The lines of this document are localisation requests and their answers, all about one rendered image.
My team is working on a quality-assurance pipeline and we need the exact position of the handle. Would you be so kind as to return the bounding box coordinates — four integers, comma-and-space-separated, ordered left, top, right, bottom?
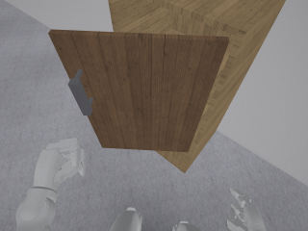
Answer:
68, 69, 93, 116

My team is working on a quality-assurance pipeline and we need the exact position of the robot left thigh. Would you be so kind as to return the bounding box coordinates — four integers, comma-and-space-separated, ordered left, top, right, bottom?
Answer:
110, 210, 142, 231

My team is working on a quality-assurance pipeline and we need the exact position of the robot right hand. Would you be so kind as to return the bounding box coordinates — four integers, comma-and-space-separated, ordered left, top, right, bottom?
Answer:
227, 187, 267, 231

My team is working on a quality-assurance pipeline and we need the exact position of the robot left hand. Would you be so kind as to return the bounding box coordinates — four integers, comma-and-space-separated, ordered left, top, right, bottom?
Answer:
33, 138, 86, 191

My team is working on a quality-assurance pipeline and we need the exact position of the left robot forearm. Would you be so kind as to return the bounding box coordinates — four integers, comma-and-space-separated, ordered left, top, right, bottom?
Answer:
15, 187, 59, 231

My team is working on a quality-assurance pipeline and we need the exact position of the cupboard door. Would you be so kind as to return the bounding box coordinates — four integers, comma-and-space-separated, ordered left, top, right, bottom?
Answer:
48, 29, 230, 152

